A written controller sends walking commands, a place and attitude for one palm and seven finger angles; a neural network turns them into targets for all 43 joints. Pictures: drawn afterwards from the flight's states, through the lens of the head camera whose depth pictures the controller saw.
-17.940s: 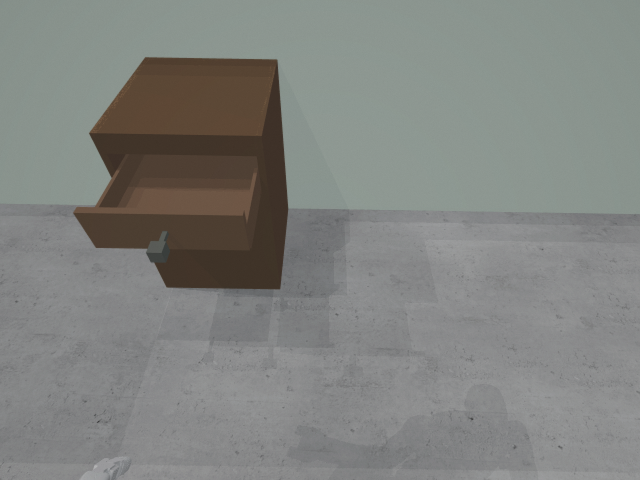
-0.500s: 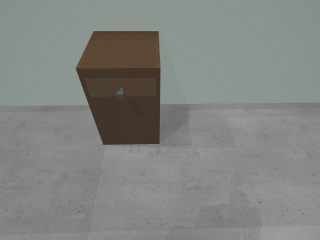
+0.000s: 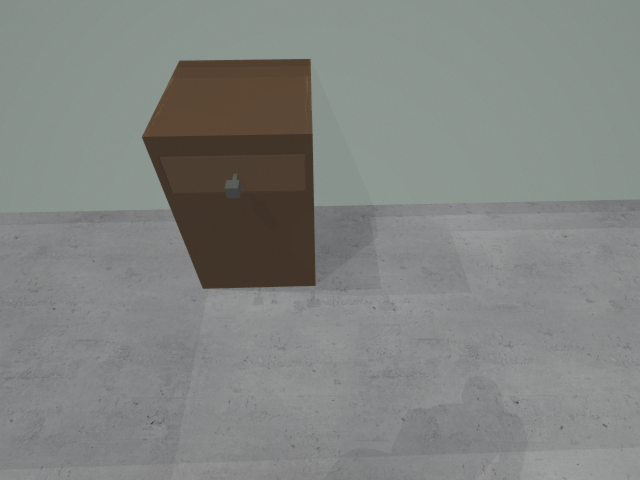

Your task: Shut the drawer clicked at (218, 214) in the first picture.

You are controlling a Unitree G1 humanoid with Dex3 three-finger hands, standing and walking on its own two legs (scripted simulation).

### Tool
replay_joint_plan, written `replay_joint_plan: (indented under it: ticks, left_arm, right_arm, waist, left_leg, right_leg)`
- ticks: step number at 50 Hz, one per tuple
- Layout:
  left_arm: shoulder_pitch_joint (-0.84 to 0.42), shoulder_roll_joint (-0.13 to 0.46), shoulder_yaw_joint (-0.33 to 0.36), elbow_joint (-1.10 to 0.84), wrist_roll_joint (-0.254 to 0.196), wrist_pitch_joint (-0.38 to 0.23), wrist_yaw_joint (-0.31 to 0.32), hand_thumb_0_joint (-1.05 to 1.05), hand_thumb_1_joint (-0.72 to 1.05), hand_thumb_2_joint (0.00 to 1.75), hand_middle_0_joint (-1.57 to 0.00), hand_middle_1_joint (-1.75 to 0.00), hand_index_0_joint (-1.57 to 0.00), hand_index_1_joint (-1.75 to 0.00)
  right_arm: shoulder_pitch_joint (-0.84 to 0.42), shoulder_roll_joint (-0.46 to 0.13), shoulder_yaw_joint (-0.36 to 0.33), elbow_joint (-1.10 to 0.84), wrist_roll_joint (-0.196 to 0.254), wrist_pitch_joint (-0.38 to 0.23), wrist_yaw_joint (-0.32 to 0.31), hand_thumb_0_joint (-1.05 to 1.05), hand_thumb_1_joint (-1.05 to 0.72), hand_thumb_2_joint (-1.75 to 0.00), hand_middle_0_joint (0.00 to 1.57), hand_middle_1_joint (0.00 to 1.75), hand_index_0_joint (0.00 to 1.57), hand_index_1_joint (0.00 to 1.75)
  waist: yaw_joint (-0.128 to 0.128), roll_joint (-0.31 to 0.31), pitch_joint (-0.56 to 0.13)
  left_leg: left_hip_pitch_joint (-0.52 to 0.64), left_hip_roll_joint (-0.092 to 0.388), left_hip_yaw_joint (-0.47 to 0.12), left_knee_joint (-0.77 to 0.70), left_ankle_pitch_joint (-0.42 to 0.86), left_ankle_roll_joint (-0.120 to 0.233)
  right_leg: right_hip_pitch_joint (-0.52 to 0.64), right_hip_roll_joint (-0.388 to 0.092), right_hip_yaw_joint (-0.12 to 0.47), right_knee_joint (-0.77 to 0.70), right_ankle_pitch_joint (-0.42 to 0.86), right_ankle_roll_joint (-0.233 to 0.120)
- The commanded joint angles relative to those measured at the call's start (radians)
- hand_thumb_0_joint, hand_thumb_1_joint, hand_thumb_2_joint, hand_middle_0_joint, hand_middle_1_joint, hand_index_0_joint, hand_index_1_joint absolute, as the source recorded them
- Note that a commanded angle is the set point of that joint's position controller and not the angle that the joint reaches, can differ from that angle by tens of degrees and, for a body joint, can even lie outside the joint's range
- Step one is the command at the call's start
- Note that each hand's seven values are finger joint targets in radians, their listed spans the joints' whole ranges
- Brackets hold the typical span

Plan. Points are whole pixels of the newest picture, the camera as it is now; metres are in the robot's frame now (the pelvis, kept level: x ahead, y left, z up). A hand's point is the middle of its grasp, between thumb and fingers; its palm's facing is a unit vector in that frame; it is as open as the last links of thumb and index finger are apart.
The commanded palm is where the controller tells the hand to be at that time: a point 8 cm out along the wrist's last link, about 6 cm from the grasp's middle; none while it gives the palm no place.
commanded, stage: look to check the result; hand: left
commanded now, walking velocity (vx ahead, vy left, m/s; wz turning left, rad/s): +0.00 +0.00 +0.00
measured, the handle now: (234, 184) +0.87 +0.29 -0.22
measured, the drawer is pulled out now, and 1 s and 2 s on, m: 0.00 0.00 0.00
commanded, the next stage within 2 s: stand and wait in 0.18 s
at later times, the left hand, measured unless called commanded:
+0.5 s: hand out of the picture +0.00 +0.14 -0.17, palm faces +0.06 -0.98 -0.17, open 7.4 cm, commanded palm none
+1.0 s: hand out of the picture +0.01 +0.14 -0.17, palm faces +0.06 -0.98 -0.18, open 7.4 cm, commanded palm none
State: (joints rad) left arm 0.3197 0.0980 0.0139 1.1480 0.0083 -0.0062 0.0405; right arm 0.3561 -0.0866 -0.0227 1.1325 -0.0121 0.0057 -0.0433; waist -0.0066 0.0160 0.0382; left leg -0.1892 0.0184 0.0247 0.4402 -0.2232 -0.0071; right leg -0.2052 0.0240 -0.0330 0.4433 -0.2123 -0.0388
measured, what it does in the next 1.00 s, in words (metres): stands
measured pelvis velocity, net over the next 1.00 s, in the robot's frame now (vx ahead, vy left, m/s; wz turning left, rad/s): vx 0.02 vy -0.01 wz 0.00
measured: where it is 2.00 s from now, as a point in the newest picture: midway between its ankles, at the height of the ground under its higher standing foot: outside the picture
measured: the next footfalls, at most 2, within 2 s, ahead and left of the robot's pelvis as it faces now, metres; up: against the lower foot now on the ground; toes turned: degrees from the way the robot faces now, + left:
none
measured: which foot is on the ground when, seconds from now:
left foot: down 0.00-1.00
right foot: down 0.00-1.00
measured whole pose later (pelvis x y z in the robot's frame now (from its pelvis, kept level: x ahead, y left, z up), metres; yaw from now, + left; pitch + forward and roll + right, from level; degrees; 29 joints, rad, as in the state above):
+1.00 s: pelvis +0.02 -0.01 +0.00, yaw +0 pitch -1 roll +0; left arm 0.30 0.10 0.01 1.15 0.01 -0.01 0.04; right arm 0.32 -0.09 -0.02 1.14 -0.01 0.00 -0.05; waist 0.00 0.02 0.04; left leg -0.15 0.03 0.02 0.41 -0.24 -0.02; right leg -0.16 0.04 -0.04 0.42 -0.24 -0.05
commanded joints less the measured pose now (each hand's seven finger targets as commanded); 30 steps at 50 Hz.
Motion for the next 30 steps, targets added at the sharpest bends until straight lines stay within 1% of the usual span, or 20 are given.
replay_joint_plan:
  ticks: [1,3,4,7,10,11,12,13,15,17,18,19,20,22,25,30]
  left_arm:
    - [0.079,0.088,0.016,-0.018,0.003,-0.014,0.006,0.0,0.9,0.9,-0.2,-0.3,-0.2,-0.3]
    - [0.082,0.088,0.016,-0.017,0.004,-0.014,0.007,0.0,0.9,0.9,-0.2,-0.3,-0.2,-0.3]
    - [0.078,0.088,0.016,-0.017,0.002,-0.013,0.006,0.0,0.9,0.9,-0.2,-0.3,-0.2,-0.3]
    - [0.075,0.089,0.016,-0.018,0.002,-0.014,0.005,0.0,0.9,0.9,-0.2,-0.3,-0.2,-0.3]
    - [0.074,0.091,0.018,-0.018,0.002,-0.017,0.006,0.0,0.9,0.9,-0.2,-0.3,-0.2,-0.3]
    - [0.074,0.09,0.017,-0.018,0.001,-0.017,0.006,0.0,0.9,0.9,-0.2,-0.3,-0.2,-0.3]
    - [0.076,0.088,0.018,-0.018,0.001,-0.018,0.006,0.0,0.9,0.9,-0.2,-0.3,-0.2,-0.3]
    - [0.076,0.088,0.018,-0.017,0.002,-0.018,0.008,0.0,0.9,0.9,-0.2,-0.3,-0.2,-0.3]
    - [0.074,0.089,0.018,-0.017,0.001,-0.017,0.007,0.0,0.9,0.9,-0.2,-0.3,-0.2,-0.3]
    - [0.076,0.088,0.017,-0.015,0.001,-0.016,0.006,0.0,0.9,0.9,-0.2,-0.3,-0.2,-0.3]
    - [0.077,0.088,0.016,-0.016,0.002,-0.016,0.007,0.0,0.9,0.9,-0.2,-0.3,-0.2,-0.3]
    - [0.074,0.088,0.017,-0.016,0.002,-0.016,0.007,0.0,0.9,0.9,-0.2,-0.3,-0.2,-0.3]
    - [0.074,0.088,0.017,-0.017,0.002,-0.016,0.007,0.0,0.9,0.9,-0.2,-0.3,-0.2,-0.3]
    - [0.074,0.091,0.018,-0.017,0.001,-0.017,0.007,0.0,0.9,0.9,-0.2,-0.3,-0.2,-0.3]
    - [0.074,0.09,0.018,-0.017,0.001,-0.018,0.007,0.0,0.9,0.9,-0.2,-0.3,-0.2,-0.3]
    - [0.075,0.091,0.018,-0.018,0.0,-0.019,0.007,0.0,0.9,0.9,-0.2,-0.3,-0.2,-0.3]
  right_arm:
    - [0.105,-0.058,-0.005,-0.004,-0.003,-0.009,-0.002,0.0,-0.9,-0.9,0.2,0.3,0.2,0.3]
    - [0.107,-0.059,-0.006,-0.004,-0.002,-0.007,-0.002,0.0,-0.9,-0.9,0.2,0.3,0.2,0.3]
    - [0.105,-0.057,-0.006,-0.003,-0.003,-0.007,-0.001,0.0,-0.9,-0.9,0.2,0.3,0.2,0.3]
    - [0.103,-0.06,-0.005,-0.002,-0.003,-0.008,-0.003,0.0,-0.9,-0.9,0.2,0.3,0.2,0.3]
    - [0.102,-0.058,-0.004,-0.001,-0.003,-0.012,-0.004,0.0,-0.9,-0.9,0.2,0.3,0.2,0.3]
    - [0.103,-0.06,-0.004,-0.001,-0.002,-0.013,-0.005,0.0,-0.9,-0.9,0.2,0.3,0.2,0.3]
    - [0.101,-0.062,-0.005,-0.001,-0.002,-0.014,-0.006,0.0,-0.9,-0.9,0.2,0.3,0.2,0.3]
    - [0.099,-0.062,-0.005,-0.002,0.0,-0.013,-0.006,0.0,-0.9,-0.9,0.2,0.3,0.2,0.3]
    - [0.098,-0.061,-0.003,0.0,-0.002,-0.013,-0.006,0.0,-0.9,-0.9,0.2,0.3,0.2,0.3]
    - [0.093,-0.062,-0.004,0.002,-0.002,-0.011,-0.006,0.0,-0.9,-0.9,0.2,0.3,0.2,0.3]
    - [0.098,-0.063,-0.004,0.001,-0.001,-0.01,-0.006,0.0,-0.9,-0.9,0.2,0.3,0.2,0.3]
    - [0.097,-0.058,-0.004,0.001,-0.002,-0.011,-0.006,0.0,-0.9,-0.9,0.2,0.3,0.2,0.3]
    - [0.095,-0.06,-0.004,0.003,-0.002,-0.011,-0.006,0.0,-0.9,-0.9,0.2,0.3,0.2,0.3]
    - [0.094,-0.061,-0.004,0.004,-0.002,-0.01,-0.006,0.0,-0.9,-0.9,0.2,0.3,0.2,0.3]
    - [0.092,-0.062,-0.004,0.006,-0.002,-0.013,-0.007,0.0,-0.9,-0.9,0.2,0.3,0.2,0.3]
    - [0.09,-0.066,-0.004,0.004,-0.001,-0.014,-0.009,0.0,-0.9,-0.9,0.2,0.3,0.2,0.3]
  waist:
    - [0.001,-0.017,0.088]
    - [0.0,-0.009,0.086]
    - [0.0,-0.018,0.09]
    - [0.0,-0.014,0.086]
    - [0.001,0.002,0.063]
    - [0.0,-0.01,0.055]
    - [0.002,-0.003,0.05]
    - [0.002,-0.013,0.06]
    - [0.003,-0.002,0.07]
    - [0.003,-0.005,0.083]
    - [0.001,-0.003,0.077]
    - [0.002,-0.02,0.082]
    - [0.002,-0.01,0.08]
    - [0.002,-0.019,0.08]
    - [0.003,-0.007,0.061]
    - [0.003,-0.016,0.059]
  left_leg:
    - [-0.015,0.059,-0.06,-0.074,0.023,0.04]
    - [-0.016,0.059,-0.058,-0.067,0.023,0.038]
    - [-0.016,0.059,-0.057,-0.07,0.011,0.038]
    - [-0.009,0.059,-0.057,-0.071,0.023,0.038]
    - [0.0,0.065,-0.056,-0.069,0.062,0.037]
    - [0.003,0.067,-0.059,-0.07,0.064,0.036]
    - [0.005,0.067,-0.056,-0.071,0.07,0.036]
    - [-0.001,0.067,-0.057,-0.067,0.075,0.035]
    - [-0.004,0.066,-0.056,-0.074,0.065,0.034]
    - [-0.002,0.065,-0.055,-0.073,0.06,0.033]
    - [-0.003,0.065,-0.056,-0.069,0.061,0.033]
    - [-0.003,0.065,-0.056,-0.073,0.061,0.034]
    - [0.0,0.064,-0.054,-0.073,0.064,0.033]
    - [0.002,0.063,-0.053,-0.07,0.06,0.033]
    - [0.014,0.066,-0.054,-0.071,0.085,0.033]
    - [0.014,0.069,-0.053,-0.071,0.101,0.032]
  right_leg:
    - [-0.079,-0.107,0.111,-0.132,-0.056,-0.018]
    - [-0.077,-0.105,0.113,-0.135,-0.059,-0.018]
    - [-0.083,-0.106,0.113,-0.139,-0.075,-0.019]
    - [-0.08,-0.106,0.116,-0.141,-0.064,-0.02]
    - [-0.051,-0.107,0.111,-0.129,-0.002,-0.02]
    - [-0.043,-0.104,0.107,-0.125,0.006,-0.02]
    - [-0.037,-0.106,0.107,-0.124,0.021,-0.019]
    - [-0.036,-0.105,0.104,-0.123,0.031,-0.018]
    - [-0.038,-0.106,0.102,-0.127,0.019,-0.018]
    - [-0.049,-0.106,0.106,-0.133,0.007,-0.018]
    - [-0.045,-0.103,0.106,-0.133,0.002,-0.018]
    - [-0.046,-0.106,0.104,-0.134,0.003,-0.018]
    - [-0.044,-0.107,0.105,-0.135,0.006,-0.018]
    - [-0.043,-0.108,0.105,-0.14,0.003,-0.017]
    - [-0.026,-0.107,0.102,-0.129,0.044,-0.018]
    - [-0.012,-0.108,0.096,-0.12,0.089,-0.016]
